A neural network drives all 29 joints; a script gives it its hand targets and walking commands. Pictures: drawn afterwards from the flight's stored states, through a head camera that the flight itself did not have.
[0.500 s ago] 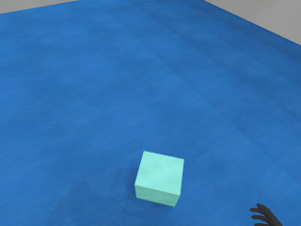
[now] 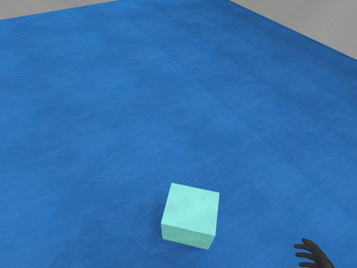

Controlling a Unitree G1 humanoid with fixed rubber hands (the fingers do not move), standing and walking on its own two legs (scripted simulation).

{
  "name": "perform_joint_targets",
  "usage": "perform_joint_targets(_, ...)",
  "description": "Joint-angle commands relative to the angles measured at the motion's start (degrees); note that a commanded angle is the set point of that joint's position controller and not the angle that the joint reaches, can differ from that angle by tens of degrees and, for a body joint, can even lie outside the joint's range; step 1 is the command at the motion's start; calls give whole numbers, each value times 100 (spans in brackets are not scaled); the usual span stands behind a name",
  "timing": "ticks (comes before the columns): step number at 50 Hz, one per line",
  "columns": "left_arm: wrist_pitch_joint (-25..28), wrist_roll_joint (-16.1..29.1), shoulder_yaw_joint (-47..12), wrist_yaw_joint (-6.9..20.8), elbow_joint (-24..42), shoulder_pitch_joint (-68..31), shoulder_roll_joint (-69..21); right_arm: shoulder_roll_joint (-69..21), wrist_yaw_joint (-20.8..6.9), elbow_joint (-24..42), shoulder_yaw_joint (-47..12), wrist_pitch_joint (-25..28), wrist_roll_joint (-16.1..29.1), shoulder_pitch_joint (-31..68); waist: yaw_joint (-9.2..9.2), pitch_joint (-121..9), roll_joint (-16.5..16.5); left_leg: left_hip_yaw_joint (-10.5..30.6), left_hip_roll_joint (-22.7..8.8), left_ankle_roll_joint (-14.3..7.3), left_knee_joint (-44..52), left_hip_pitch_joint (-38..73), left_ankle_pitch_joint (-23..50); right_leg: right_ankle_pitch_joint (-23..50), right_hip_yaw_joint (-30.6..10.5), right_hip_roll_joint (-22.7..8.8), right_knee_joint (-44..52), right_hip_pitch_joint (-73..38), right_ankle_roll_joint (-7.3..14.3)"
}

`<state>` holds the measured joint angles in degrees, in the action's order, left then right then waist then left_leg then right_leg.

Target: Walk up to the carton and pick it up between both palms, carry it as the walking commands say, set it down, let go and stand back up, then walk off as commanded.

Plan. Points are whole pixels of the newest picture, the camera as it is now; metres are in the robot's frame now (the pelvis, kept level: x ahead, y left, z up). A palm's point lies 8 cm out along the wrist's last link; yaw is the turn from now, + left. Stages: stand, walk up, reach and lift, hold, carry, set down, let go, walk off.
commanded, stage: walk up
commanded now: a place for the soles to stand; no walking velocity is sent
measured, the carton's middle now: (190, 216) +0.47 -0.07 -0.63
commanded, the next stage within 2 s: none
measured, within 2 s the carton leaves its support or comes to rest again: neither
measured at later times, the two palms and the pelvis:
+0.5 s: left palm out of the picture +0.14 +0.39 -0.08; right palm out of the picture +0.09 -0.26 -0.08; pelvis +0.05 +0.06 +0.00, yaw -8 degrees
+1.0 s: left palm (7, 257) +0.18 +0.39 -0.08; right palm out of the picture +0.11 -0.26 -0.09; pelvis +0.06 +0.08 +0.00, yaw -11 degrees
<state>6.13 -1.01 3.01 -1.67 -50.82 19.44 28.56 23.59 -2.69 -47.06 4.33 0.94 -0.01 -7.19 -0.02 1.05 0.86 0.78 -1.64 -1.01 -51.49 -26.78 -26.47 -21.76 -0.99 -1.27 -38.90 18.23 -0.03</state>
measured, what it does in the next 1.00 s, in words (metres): steps on the spot: right foot, then left foot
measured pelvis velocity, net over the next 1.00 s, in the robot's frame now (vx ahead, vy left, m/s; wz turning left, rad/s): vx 0.06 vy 0.08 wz -0.19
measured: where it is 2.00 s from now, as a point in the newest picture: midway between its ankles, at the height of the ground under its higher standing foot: outside the picture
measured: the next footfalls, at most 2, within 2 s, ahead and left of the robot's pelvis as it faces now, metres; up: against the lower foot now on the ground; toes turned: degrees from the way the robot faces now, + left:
right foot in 0.52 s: +0.09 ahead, -0.08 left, +0.00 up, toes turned -12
left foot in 0.66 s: +0.12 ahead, +0.17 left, +0.00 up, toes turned -14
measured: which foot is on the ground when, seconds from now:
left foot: down 0.00-0.52, up 0.54-0.64, down 0.66-1.00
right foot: down 0.00-0.10, up 0.12-0.50, down 0.52-1.00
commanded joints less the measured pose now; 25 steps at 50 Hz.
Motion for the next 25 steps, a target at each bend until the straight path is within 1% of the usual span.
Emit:
perform_joint_targets(1,114,-20,466,-113,286,662,1509,1125,-183,802,424,119,-337,522,-143,-43,-426,111,-73,-100,547,-758,-783,2028,-2348,-1542,1120,-1073,1481)
perform_joint_targets(2,77,-6,419,-75,401,379,1474,1070,-163,711,397,169,-261,201,124,-82,-533,-95,23,-135,1112,32,-125,2227,-1920,-1328,914,-423,1322)
perform_joint_targets(3,24,-1,291,-47,508,-37,1249,1021,-118,465,450,211,-249,-359,415,-214,-641,-373,189,-151,1930,1279,424,2223,-1095,-848,342,369,966)
perform_joint_targets(4,6,6,146,-39,693,-203,786,1337,-13,145,592,258,-323,-1235,864,-596,409,424,-186,-259,2788,2790,482,1976,-410,-215,-1381,1364,515)
perform_joint_targets(5,39,37,-38,-84,818,-84,124,1936,90,221,723,258,-416,-1483,929,-481,2414,2795,-1762,-671,3429,3565,1287,-1129,-88,690,-2812,3113,79)
perform_joint_targets(6,-69,32,110,-139,714,-214,830,1934,111,376,676,207,-234,-1179,781,-236,921,2974,-1983,-718,3346,2780,1099,-1021,-638,368,-2811,2867,151)
perform_joint_targets(7,-115,75,124,-110,692,-19,897,1921,121,468,617,216,-198,-920,458,144,676,2779,-1985,-678,3253,2165,1386,-816,-684,194,-2807,2685,147)
perform_joint_targets(8,-112,145,213,-64,627,90,1027,1547,116,511,570,196,-185,-685,373,172,450,2104,-1574,-747,3142,2155,1746,-442,-457,0,-2658,2350,128)
perform_joint_targets(9,-133,146,217,-27,609,224,911,1320,122,489,504,199,-222,-584,301,298,670,1495,-1293,-543,3112,2031,2239,-137,-394,-54,-2387,2268,108)
perform_joint_targets(10,-135,142,214,9,559,460,813,1212,139,606,449,205,-203,-418,209,148,862,918,-1008,-624,3078,1890,2413,71,-188,-43,-2128,1901,57)
perform_joint_targets(11,-159,129,217,21,558,483,718,1251,149,643,456,187,-223,-423,233,123,1024,720,-932,-651,2970,1869,2746,112,-31,16,-1912,1744,0)
perform_joint_targets(12,-173,108,207,21,583,361,659,1169,150,630,416,185,-231,-570,279,220,1024,632,-963,-653,2983,1775,3258,105,-16,83,-1837,1704,-2)
perform_joint_targets(13,-200,97,182,22,617,249,597,1162,166,608,447,177,-220,-690,300,248,944,608,-1034,-638,2981,1721,3455,199,-69,113,-1700,1646,-20)
perform_joint_targets(14,-215,90,181,50,642,236,583,1191,170,663,445,181,-198,-797,346,128,871,527,-1072,-720,3004,1806,3403,269,-8,121,-1559,1523,-21)
perform_joint_targets(15,-238,62,178,55,683,35,569,1197,200,658,434,174,-161,-823,358,169,727,712,-1280,-803,2949,1900,3544,256,-22,85,-1392,1551,-29)
perform_joint_targets(16,-246,52,173,59,728,9,579,1297,201,714,465,191,-159,-892,329,74,585,765,-1404,-907,3001,1812,3378,264,-53,43,-1265,1364,-22)
perform_joint_targets(17,-241,41,201,61,705,-19,568,1280,203,738,437,190,-141,-779,258,209,540,663,-1465,-960,3019,1526,3242,279,55,-17,-1112,1196,20)
perform_joint_targets(18,-234,25,217,86,755,-36,597,1344,201,782,441,176,-153,-600,194,288,549,550,-1522,-1026,2998,1319,2872,296,302,-72,-771,989,50)
perform_joint_targets(19,-215,24,201,97,784,16,554,1368,188,770,442,155,-151,-563,204,277,647,519,-1487,-1004,2817,1349,2910,275,357,-1,-456,749,59)
perform_joint_targets(20,-182,17,183,94,755,278,487,1323,165,786,421,126,-143,-576,116,80,809,384,-1442,-1049,2583,1452,2959,423,472,73,-57,452,133)
perform_joint_targets(21,-144,-2,207,78,661,522,433,1338,127,814,408,82,-113,-507,-22,-138,671,315,-1385,-982,2288,1373,2765,790,612,253,435,-137,174)
perform_joint_targets(22,-85,-60,225,37,620,618,490,1146,103,814,356,46,-62,-521,-97,-305,415,139,-1235,-841,1826,1204,2518,877,512,363,959,-617,276)
perform_joint_targets(23,-66,-96,291,-27,555,718,712,872,113,798,245,26,-28,-614,-198,-411,-75,-70,-1029,-593,1273,878,2046,757,-171,138,1320,-919,426)
perform_joint_targets(24,-49,-161,412,-60,646,601,1185,673,129,902,152,43,-11,-630,-162,-261,-1245,-431,-452,-238,282,-102,1005,708,-2066,-963,1694,-1107,895)
perform_joint_targets(25,-35,-112,351,-69,741,436,1408,698,143,1003,142,-22,-43,-458,-68,88,-1012,-115,-115,-45,7,-501,-871,585,-3527,-1761,1909,-598,1543)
